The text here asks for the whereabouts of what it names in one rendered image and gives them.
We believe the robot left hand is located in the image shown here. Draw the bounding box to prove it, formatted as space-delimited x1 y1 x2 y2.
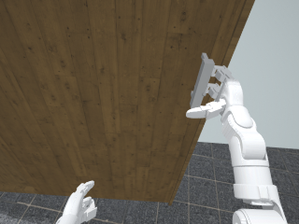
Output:
63 180 97 224

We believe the robot right hand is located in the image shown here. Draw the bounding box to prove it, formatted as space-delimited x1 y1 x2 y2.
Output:
186 65 244 120

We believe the handle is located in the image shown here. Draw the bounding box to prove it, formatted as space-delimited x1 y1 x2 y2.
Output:
190 52 215 109

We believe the robot left forearm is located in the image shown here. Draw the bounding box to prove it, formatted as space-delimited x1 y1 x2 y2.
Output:
56 214 79 224

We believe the robot right forearm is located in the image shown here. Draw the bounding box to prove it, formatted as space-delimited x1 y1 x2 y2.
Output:
221 105 288 224

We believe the robot right upper arm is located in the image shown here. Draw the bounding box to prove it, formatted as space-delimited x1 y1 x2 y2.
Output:
233 208 286 224

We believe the wardrobe door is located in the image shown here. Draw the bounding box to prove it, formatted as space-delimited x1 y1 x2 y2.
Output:
0 148 32 187
0 0 245 203

